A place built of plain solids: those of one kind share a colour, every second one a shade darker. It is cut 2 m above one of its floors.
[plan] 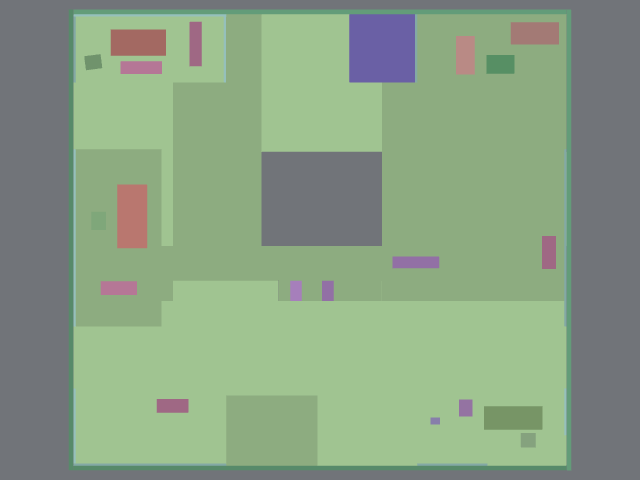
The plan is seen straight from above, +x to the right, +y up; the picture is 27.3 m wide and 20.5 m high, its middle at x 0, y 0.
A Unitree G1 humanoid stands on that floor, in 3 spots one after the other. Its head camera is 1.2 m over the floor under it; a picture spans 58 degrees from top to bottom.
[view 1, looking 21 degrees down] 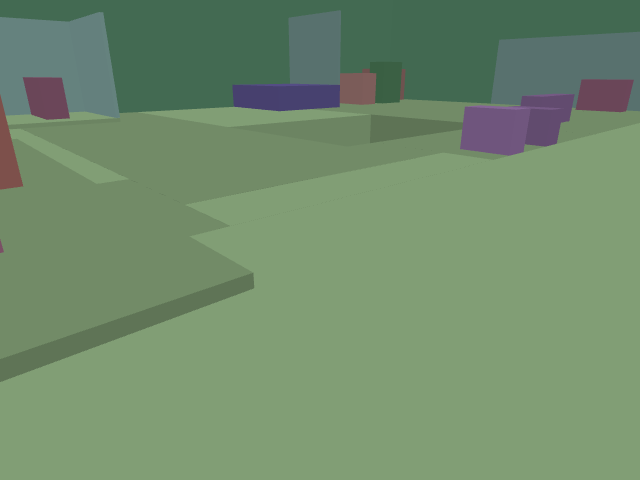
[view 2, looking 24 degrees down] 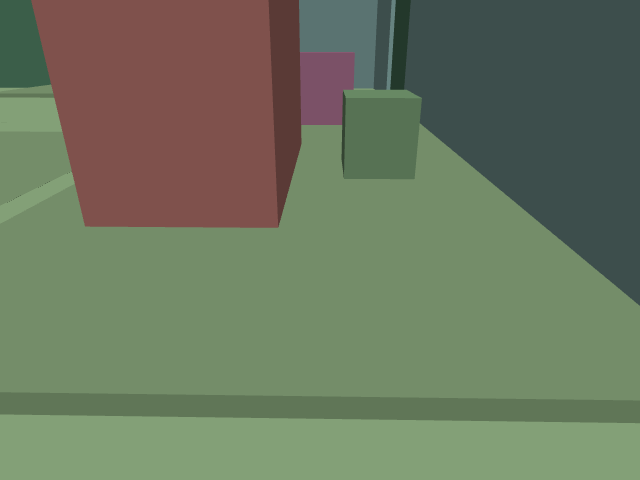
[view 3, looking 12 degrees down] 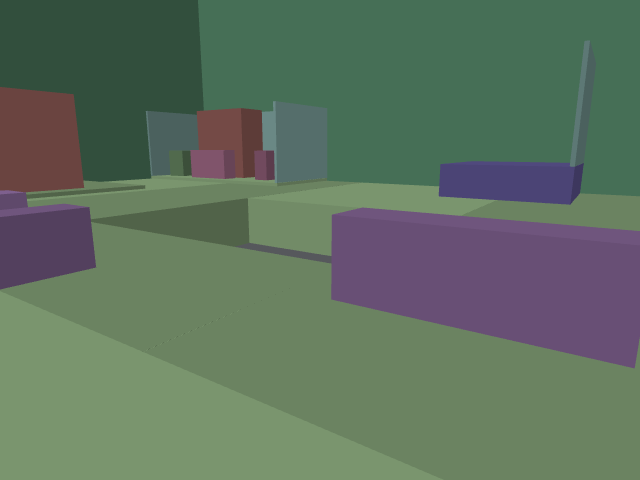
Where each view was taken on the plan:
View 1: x -8.03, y -5.68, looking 48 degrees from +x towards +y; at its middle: floor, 3.35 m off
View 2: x -8.99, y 5.01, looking -89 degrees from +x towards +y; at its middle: floor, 2.69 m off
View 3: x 4.88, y -4.01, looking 124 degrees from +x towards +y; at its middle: floor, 9.59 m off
